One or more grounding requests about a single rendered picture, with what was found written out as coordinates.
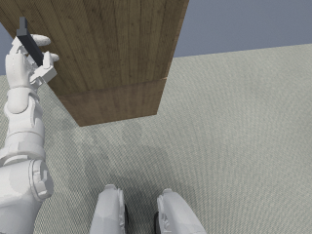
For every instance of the left robot hand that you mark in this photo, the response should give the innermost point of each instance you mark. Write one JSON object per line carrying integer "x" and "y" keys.
{"x": 19, "y": 69}

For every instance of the robot left upper arm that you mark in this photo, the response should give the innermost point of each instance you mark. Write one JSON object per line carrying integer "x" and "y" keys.
{"x": 24, "y": 186}

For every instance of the robot left thigh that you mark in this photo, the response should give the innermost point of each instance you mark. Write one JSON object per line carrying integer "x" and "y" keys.
{"x": 110, "y": 205}

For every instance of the right robot shin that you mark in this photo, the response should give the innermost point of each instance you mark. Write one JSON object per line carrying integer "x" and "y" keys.
{"x": 165, "y": 227}

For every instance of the cupboard door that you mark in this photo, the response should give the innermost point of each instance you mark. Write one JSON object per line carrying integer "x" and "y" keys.
{"x": 100, "y": 43}

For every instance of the handle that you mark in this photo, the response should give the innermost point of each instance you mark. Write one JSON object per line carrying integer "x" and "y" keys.
{"x": 28, "y": 42}

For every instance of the robot left forearm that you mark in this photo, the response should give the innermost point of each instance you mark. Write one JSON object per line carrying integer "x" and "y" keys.
{"x": 25, "y": 137}

